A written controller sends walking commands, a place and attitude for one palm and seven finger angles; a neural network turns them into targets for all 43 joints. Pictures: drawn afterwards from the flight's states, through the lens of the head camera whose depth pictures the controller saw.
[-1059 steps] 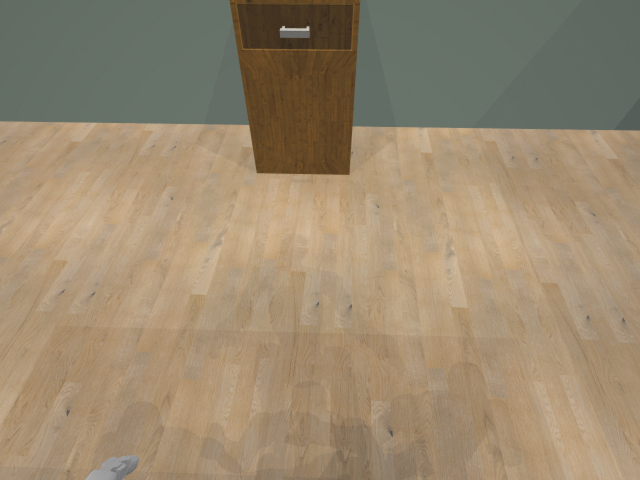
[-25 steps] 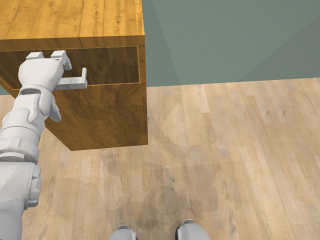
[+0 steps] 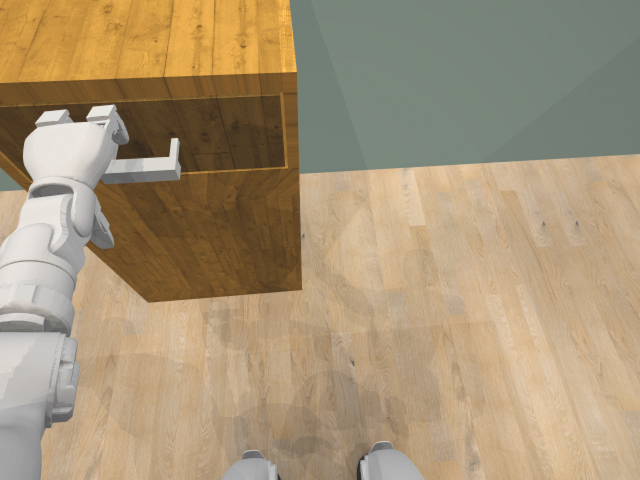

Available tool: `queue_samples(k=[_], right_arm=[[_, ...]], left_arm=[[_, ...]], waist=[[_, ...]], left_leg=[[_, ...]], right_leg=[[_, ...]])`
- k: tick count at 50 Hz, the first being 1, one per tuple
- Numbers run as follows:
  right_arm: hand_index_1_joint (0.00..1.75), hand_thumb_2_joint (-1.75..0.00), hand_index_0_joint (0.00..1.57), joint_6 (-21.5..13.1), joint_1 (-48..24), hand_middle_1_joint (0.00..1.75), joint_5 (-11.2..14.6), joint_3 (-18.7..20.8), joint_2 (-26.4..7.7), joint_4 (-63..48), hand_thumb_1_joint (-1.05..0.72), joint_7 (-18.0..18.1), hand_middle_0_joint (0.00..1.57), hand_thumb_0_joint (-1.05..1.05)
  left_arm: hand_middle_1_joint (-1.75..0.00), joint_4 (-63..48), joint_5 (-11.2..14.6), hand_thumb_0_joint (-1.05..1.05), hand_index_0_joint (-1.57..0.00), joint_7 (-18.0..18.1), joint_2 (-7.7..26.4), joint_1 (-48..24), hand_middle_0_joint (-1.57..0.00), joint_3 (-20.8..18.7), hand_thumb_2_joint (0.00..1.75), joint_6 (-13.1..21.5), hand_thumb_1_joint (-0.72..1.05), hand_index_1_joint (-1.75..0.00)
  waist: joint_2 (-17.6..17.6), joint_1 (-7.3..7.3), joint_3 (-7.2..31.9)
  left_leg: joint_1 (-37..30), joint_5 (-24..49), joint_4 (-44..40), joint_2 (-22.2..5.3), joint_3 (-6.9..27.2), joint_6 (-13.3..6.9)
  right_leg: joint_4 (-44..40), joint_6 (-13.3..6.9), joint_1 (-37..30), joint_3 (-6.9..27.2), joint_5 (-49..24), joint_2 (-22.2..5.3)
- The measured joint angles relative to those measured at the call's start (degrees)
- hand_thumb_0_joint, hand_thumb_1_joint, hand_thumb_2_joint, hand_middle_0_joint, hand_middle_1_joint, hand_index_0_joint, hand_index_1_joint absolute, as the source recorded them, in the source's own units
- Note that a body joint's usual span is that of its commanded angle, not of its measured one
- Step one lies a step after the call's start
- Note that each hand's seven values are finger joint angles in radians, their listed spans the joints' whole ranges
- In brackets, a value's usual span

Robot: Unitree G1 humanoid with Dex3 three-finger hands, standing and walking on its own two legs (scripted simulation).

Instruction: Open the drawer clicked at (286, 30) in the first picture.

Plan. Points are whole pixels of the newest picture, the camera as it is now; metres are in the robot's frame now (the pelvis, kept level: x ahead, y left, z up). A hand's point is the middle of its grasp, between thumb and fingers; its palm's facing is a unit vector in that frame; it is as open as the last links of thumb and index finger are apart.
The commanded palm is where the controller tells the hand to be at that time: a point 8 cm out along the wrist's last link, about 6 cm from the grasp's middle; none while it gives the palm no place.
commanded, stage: re-aim the fingers above the handle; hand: left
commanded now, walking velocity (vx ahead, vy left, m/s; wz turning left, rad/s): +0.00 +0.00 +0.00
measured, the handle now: (142, 158) +0.57 +0.25 -0.02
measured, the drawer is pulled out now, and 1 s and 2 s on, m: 0.00 0.00 0.00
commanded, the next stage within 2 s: lower the fingers behind the handle in 0.58 s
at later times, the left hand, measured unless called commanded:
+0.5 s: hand (90, 196) +0.47 +0.28 +0.03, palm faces -0.16 +0.02 -0.99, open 13.9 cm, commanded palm +0.47 +0.25 +0.09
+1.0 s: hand (111, 209) +0.46 +0.26 +0.01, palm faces -0.20 -0.03 -0.98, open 13.9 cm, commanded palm +0.47 +0.26 +0.07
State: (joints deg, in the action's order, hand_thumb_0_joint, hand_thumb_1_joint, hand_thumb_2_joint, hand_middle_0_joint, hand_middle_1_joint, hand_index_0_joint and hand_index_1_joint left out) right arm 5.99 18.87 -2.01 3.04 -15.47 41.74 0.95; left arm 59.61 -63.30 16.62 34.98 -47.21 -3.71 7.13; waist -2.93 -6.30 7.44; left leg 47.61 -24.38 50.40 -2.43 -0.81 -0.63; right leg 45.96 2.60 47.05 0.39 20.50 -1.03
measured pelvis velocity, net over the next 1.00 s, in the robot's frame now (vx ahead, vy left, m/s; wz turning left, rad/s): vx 0.00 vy -0.01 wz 0.01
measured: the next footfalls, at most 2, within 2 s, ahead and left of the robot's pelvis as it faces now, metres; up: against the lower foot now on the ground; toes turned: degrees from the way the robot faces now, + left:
none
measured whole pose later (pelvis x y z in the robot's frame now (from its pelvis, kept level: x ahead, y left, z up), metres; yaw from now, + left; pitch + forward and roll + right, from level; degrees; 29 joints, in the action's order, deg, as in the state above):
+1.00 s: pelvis +0.00 -0.01 +0.00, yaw +1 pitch +21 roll -2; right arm 4.6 20.3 -1.5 3.0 -14.7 41.8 3.7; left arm 59.2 -61.9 9.6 35.1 -45.5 -0.7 12.6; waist -2.1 -5.8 6.8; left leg 47.8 -23.8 50.1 -2.3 0.0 -0.2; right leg 46.2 2.2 47.1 -0.3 20.5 -1.1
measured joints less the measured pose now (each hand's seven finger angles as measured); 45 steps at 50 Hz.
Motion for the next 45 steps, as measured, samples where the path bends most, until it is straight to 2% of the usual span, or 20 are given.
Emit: queue_samples(k=[4,8,12,14,19,22,24,26,29,32,34,37,39,42,45], right_arm=[[0.3,-0.9,0.21,0.3,0.5,0.3,0.4,0.4,0.2,-0.5,-0.9,0.1,0.2,0.0],[0.3,-0.9,0.21,0.3,1.0,0.3,0.6,0.4,0.8,-0.4,-0.9,1.0,0.2,0.0],[0.3,-0.9,0.21,-0.1,0.5,0.3,0.5,0.0,1.1,-0.2,-0.9,1.4,0.2,0.0],[0.3,-0.9,0.21,-0.1,-0.1,0.3,0.3,-0.3,0.9,-0.2,-0.9,1.3,0.2,0.0],[0.3,-0.9,0.21,0.0,-0.8,0.3,0.2,-0.2,0.1,-0.8,-0.9,0.5,0.2,0.0],[0.3,-0.9,0.21,0.1,-0.5,0.3,0.6,-0.2,-0.3,-0.9,-0.9,0.4,0.2,0.0],[0.3,-0.9,0.21,0.0,0.1,0.3,0.8,-0.1,-0.2,-0.9,-0.9,0.8,0.2,0.0],[0.3,-0.9,0.21,-0.2,0.9,0.3,0.8,0.2,0.1,-0.7,-0.9,1.3,0.2,0.0],[0.3,-0.9,0.21,-0.5,1.9,0.3,0.6,0.7,0.5,-0.2,-0.9,2.1,0.2,0.0],[0.3,-0.9,0.21,-0.7,1.9,0.3,0.3,0.5,0.5,0.5,-0.9,2.3,0.2,0.0],[0.3,-0.9,0.21,-0.4,1.2,0.3,0.1,0.1,0.2,0.7,-0.9,1.9,0.2,0.0],[0.3,-0.9,0.21,0.1,0.2,0.3,0.0,-0.3,-0.3,0.2,-0.9,1.1,0.2,0.0],[0.3,-0.9,0.21,0.3,-0.2,0.3,0.1,-0.4,-0.5,-0.2,-0.9,0.5,0.2,0.0],[0.3,-0.9,0.21,0.3,-0.1,0.3,0.6,-0.3,-0.6,-0.8,-0.9,0.2,0.2,0.0],[0.3,-0.9,0.21,-0.1,0.6,0.3,1.0,-0.1,-0.1,-0.7,-0.9,0.9,0.2,0.0]], left_arm=[[-1.2,-0.9,1.2,0.0,-0.31,-2.8,-0.8,2.3,-0.31,1.4,0.3,-1.8,-0.49,-1.2],[-1.2,-3.2,2.0,0.0,-0.31,-5.2,-2.3,3.9,-0.31,3.4,0.3,0.9,-0.49,-1.2],[-1.2,-4.0,1.2,0.0,-0.32,-3.9,-2.8,3.0,-0.32,3.1,0.3,4.2,-0.49,-1.2],[-1.2,-3.5,0.5,0.0,-0.32,-2.3,-2.3,2.0,-0.32,2.0,0.3,4.6,-0.49,-1.2],[-1.2,-0.5,-0.4,0.0,-0.32,0.2,-0.3,-0.2,-0.31,0.6,0.3,0.4,-0.49,-1.2],[-1.2,2.0,0.1,0.0,-0.31,-1.1,0.4,-0.7,-0.31,1.4,0.3,-2.2,-0.49,-1.2],[-1.2,2.7,0.7,0.0,-0.31,-3.2,0.6,-0.4,-0.31,2.2,0.3,-2.5,-0.49,-1.2],[-1.2,1.5,1.4,0.0,-0.31,-5.3,0.2,0.4,-0.31,3.1,0.3,-1.2,-0.49,-1.2],[-1.2,-2.5,2.2,0.0,-0.32,-6.8,-1.0,2.1,-0.32,3.4,0.3,2.8,-0.49,-1.2],[-1.2,-4.4,1.7,0.0,-0.32,-5.2,-1.9,2.2,-0.32,2.6,0.3,6.2,-0.49,-1.2],[-1.2,-4.1,1.0,0.0,-0.32,-2.9,-1.8,1.6,-0.32,0.9,0.3,6.7,-0.49,-1.2],[-1.2,-1.9,0.1,0.0,-0.32,0.4,-0.5,0.3,-0.32,-0.8,0.3,3.7,-0.49,-1.2],[-1.2,0.4,-0.3,0.0,-0.31,1.3,0.4,-0.3,-0.31,-0.8,0.3,0.5,-0.49,-1.2],[-1.2,3.4,-0.1,0.0,-0.31,-0.1,1.2,-0.1,-0.31,0.4,0.3,-3.2,-0.49,-1.2],[-1.2,3.8,1.0,0.0,-0.31,-3.9,0.9,0.9,-0.31,2.1,0.3,-2.7,-0.49,-1.2]], waist=[[-0.5,1.04,0.0],[-0.2,1.51,-0.2],[0.6,0.88,-0.3],[0.8,0.37,-0.3],[0.3,0.07,-0.5],[-0.2,0.5,-0.9],[-0.3,0.7,-1.1],[-0.2,0.94,-1.1],[0.1,1.04,-0.8],[0.4,0.46,-0.2],[0.6,-0.25,0.1],[0.4,-0.97,0.1],[0.1,-0.82,-0.1],[-0.4,-0.06,-0.7],[-0.4,0.67,-1.1]], left_leg=[[-1.7,0.4,-1.5,-0.1,-0.3,-0.1],[-3.9,0.8,-2.8,0.1,0.2,0.0],[-3.9,0.7,-2.4,0.2,0.7,0.3],[-3.1,0.6,-1.7,0.2,0.8,0.4],[-1.1,0.5,-0.7,0.0,0.5,0.5],[-1.1,0.8,-1.2,-0.1,0.2,0.4],[-1.5,1.0,-1.8,0.0,0.2,0.4],[-2.1,1.2,-2.3,0.0,0.3,0.5],[-2.8,1.2,-2.6,-0.1,0.6,0.6],[-2.6,0.7,-1.9,-0.1,0.9,0.7],[-1.9,0.3,-1.0,-0.2,0.7,0.7],[-0.6,0.1,-0.1,-0.3,0.3,0.7],[-0.1,0.1,0.0,-0.3,-0.1,0.6],[-0.1,0.6,-0.6,-0.3,-0.5,0.4],[-0.8,1.0,-1.5,-0.1,-0.3,0.3]], right_leg=[[-1.6,0.1,-1.7,0.2,-0.5,0.1],[-2.8,0.0,-4.1,-0.3,-0.6,-0.1],[-2.2,-0.3,-4.2,-0.8,-0.3,-0.2],[-1.4,-0.4,-3.3,-0.8,-0.1,-0.2],[0.0,-0.5,-0.9,-0.4,0.0,0.0],[-0.4,-0.4,-0.8,-0.1,-0.3,0.1],[-0.9,-0.5,-1.2,-0.1,-0.5,0.1],[-1.5,-0.5,-1.8,-0.3,-0.7,0.1],[-1.9,-0.6,-2.8,-0.7,-0.6,0.1],[-1.2,-0.7,-2.6,-0.9,-0.1,0.1],[-0.3,-0.7,-1.8,-0.7,0.2,0.2],[0.8,-0.7,-0.2,-0.2,0.4,0.3],[1.1,-0.6,0.5,0.2,0.3,0.4],[0.5,-0.4,0.7,0.6,-0.2,0.4],[-0.5,-0.3,-0.2,0.4,-0.6,0.2]])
